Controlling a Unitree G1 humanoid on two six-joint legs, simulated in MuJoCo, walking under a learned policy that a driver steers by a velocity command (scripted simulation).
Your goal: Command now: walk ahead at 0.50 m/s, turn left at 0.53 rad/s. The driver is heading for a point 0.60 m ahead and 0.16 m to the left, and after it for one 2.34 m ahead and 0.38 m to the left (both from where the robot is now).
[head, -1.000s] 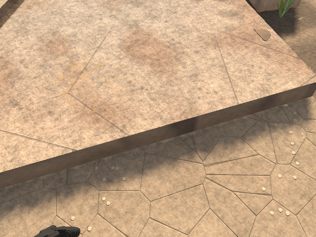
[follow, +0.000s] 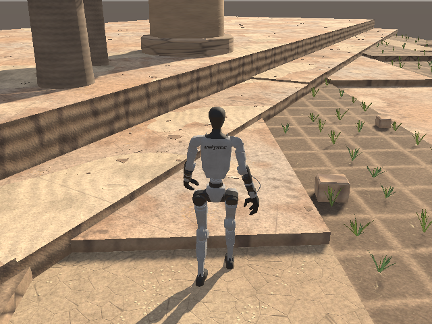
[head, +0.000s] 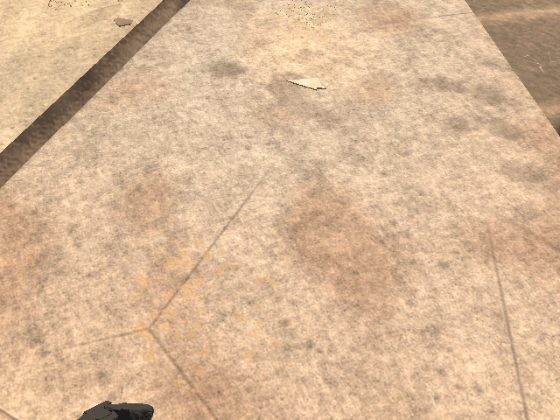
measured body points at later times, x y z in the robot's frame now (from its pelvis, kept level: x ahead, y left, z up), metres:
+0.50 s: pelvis +0.24 +0.05 +0.01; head +0.29 +0.06 +0.45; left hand +0.06 +0.24 -0.12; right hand +0.56 -0.03 -0.04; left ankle +0.36 +0.20 -0.53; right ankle +0.10 -0.11 -0.73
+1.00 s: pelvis +0.51 +0.23 +0.13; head +0.53 +0.27 +0.58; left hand +0.59 +0.52 +0.03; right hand +0.65 +0.00 +0.02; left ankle +0.42 +0.21 -0.61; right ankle +0.75 +0.20 -0.53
